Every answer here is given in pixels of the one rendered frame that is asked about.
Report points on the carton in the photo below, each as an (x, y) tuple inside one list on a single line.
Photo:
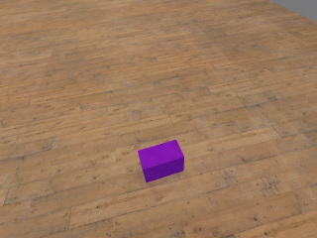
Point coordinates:
[(161, 160)]

